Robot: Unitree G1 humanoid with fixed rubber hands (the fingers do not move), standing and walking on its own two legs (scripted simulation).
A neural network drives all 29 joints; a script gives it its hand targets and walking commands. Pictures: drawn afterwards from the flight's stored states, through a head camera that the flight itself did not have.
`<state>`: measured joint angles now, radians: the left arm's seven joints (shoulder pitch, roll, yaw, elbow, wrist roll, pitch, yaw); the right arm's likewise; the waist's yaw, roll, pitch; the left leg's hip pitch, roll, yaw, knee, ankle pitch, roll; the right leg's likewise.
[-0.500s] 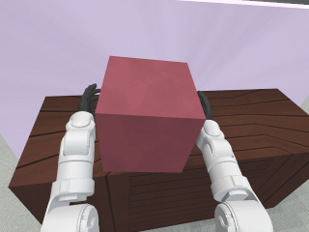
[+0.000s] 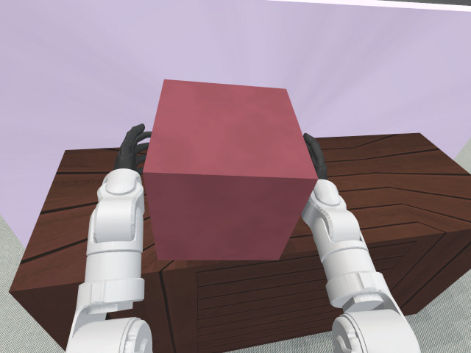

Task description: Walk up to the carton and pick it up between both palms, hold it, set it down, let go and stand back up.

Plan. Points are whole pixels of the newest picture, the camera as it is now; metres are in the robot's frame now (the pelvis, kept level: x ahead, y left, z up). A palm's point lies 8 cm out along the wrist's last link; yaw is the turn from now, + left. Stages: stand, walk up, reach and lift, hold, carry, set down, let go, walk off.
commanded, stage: reach and lift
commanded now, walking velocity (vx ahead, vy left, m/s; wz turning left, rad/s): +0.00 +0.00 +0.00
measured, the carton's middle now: (223, 172) +0.39 -0.01 +0.14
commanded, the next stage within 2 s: hold in 0.12 s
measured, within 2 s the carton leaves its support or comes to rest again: neither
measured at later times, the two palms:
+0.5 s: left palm (106, 174) +0.34 +0.17 +0.19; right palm (306, 168) +0.35 -0.14 +0.19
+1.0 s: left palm (116, 167) +0.35 +0.15 +0.19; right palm (313, 166) +0.35 -0.16 +0.19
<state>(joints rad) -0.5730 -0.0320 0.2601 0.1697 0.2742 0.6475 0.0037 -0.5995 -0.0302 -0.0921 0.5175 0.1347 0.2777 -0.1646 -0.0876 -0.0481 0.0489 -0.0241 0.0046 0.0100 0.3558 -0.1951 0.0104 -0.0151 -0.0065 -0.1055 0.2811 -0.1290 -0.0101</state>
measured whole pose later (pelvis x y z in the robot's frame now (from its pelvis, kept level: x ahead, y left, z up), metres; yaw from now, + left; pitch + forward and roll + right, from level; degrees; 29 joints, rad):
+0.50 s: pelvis -0.01 -0.01 +0.00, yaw +1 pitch -10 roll -1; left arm -0.55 -0.02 0.30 0.02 0.30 0.78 -0.04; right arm -0.64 -0.01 -0.05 0.45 0.17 0.38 -0.20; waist -0.07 -0.05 0.05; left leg 0.01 0.01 0.00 0.34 -0.18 0.00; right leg 0.02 0.00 -0.11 0.28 -0.13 -0.02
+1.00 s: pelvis -0.01 -0.01 +0.00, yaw +0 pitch -9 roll -1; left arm -0.59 -0.03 0.30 0.07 0.29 0.76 -0.03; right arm -0.66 -0.04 -0.05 0.48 0.17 0.37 -0.19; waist -0.07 -0.05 0.04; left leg -0.01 0.02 0.01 0.35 -0.19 0.00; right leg 0.00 0.00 -0.10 0.29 -0.13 -0.02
